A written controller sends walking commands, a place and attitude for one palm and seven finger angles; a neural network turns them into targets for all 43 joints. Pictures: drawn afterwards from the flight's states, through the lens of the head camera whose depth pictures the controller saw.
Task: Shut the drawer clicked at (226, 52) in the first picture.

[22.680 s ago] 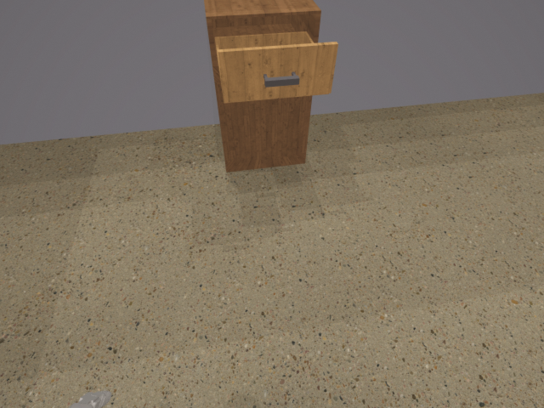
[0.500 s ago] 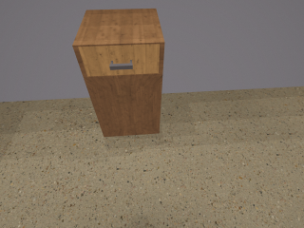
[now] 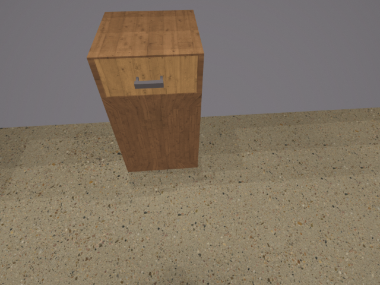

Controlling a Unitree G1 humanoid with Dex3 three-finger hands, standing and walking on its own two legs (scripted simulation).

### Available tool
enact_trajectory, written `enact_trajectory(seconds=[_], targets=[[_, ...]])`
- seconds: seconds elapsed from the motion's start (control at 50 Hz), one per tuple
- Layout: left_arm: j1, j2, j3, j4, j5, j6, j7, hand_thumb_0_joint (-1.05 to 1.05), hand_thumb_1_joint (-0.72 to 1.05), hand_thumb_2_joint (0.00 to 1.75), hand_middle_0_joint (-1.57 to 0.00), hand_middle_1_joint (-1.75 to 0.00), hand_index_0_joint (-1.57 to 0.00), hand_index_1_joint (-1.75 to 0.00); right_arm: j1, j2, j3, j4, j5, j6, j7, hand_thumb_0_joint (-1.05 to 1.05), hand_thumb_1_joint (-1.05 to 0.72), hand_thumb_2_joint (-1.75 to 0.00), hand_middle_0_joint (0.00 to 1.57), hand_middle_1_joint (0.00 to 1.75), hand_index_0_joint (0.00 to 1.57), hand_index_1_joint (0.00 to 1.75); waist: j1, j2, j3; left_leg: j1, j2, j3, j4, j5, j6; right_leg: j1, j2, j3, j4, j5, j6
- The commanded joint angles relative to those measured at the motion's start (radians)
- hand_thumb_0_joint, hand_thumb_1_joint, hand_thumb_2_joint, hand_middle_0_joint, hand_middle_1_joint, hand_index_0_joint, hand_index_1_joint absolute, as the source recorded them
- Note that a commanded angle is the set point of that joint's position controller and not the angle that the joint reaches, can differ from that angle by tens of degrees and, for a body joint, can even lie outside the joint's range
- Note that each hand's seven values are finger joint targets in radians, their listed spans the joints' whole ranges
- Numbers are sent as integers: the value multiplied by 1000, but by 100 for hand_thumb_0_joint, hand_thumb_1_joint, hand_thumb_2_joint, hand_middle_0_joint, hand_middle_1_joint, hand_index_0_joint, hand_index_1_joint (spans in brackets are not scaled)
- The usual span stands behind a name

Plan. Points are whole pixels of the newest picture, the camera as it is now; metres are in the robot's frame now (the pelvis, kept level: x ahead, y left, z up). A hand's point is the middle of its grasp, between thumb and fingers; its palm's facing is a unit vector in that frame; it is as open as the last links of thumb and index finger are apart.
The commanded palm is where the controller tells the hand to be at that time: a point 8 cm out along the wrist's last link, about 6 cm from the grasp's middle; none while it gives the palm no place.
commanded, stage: look to check the result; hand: left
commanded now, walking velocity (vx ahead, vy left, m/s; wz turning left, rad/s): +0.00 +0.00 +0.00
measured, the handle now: (149, 81) +0.86 +0.21 -0.08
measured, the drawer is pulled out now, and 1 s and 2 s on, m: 0.00 0.00 0.00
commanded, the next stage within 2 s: stand and wait in 0.04 s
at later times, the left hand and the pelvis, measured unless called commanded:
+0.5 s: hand out of the picture +0.08 +0.23 -0.16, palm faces +0.00 -0.95 -0.31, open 7.4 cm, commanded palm none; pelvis +0.01 +0.00 +0.00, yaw +0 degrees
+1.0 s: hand out of the picture +0.10 +0.23 -0.16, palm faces -0.01 -0.94 -0.33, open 7.4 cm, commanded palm none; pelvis +0.02 -0.01 +0.00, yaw +0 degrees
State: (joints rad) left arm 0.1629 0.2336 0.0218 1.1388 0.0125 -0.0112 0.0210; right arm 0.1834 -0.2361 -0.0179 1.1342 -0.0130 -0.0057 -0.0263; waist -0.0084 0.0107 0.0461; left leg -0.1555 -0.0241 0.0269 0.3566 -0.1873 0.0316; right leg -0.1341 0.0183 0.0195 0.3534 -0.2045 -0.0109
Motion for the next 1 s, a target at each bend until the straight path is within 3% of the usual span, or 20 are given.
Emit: enact_trajectory(seconds=[0.0, 0.26, 0.32, 0.5, 0.64, 0.8, 0.98], targets=[[0, 177, 26, -47, -1, -21, 6, 0, 90, 90, -20, -30, -20, -30, 6, -164, -29, -43, -2, -20, -6, 0, -90, -90, 20, 30, 20, 30, 0, -6, -44, 54, 134, -124, -52, 163, 9, -24, -119, 93, -58, 146, -37], [-48, 224, 28, -56, -2, -24, 0, 0, 90, 90, -20, -30, -20, -30, -49, -219, -30, -50, -4, -22, 0, 0, -90, -90, 20, 30, 20, 30, -2, -11, -58, 73, 140, -129, -73, 155, 4, -7, -127, 94, -79, 139, -36], [-51, 234, 30, -57, -2, -27, 0, 0, 90, 90, -20, -30, -20, -30, -54, -227, -32, -52, -4, -25, 0, 0, -90, -90, 20, 30, 20, 30, -2, -12, -92, 95, 141, -127, -64, 197, 5, 13, -131, 95, -73, 184, -37], [-66, 259, 30, -62, -1, -28, -1, 0, 90, 90, -20, -30, -20, -30, -75, -255, -32, -58, -2, -24, 1, 0, -90, -90, 20, 30, 20, 30, -1, -13, -87, 104, 145, -126, -70, 224, 2, 18, -132, 96, -79, 207, -35], [-80, 269, 27, -61, -2, -26, -2, 0, 90, 90, -20, -30, -20, -30, -88, -266, -29, -57, -2, -25, 3, 0, -90, -90, 20, 30, 20, 30, -1, -3, -70, 101, 146, -126, -83, 209, 0, 17, -135, 93, -87, 188, -32], [-81, 279, 30, -65, -2, -31, -1, 0, 90, 90, -20, -30, -20, -30, -88, -275, -31, -61, 0, -27, 2, 0, -90, -90, 20, 30, 20, 30, -2, -12, -111, 128, 149, -123, -73, 263, 0, 41, -137, 93, -81, 244, -34], [-87, 284, 27, -67, -4, -30, -1, 0, 90, 90, -20, -30, -20, -30, -92, -280, -31, -60, -2, -25, 2, 0, -90, -90, 20, 30, 20, 30, -3, -17, -89, 126, 149, -121, -80, 247, -3, 38, -140, 92, -89, 246, -33]])
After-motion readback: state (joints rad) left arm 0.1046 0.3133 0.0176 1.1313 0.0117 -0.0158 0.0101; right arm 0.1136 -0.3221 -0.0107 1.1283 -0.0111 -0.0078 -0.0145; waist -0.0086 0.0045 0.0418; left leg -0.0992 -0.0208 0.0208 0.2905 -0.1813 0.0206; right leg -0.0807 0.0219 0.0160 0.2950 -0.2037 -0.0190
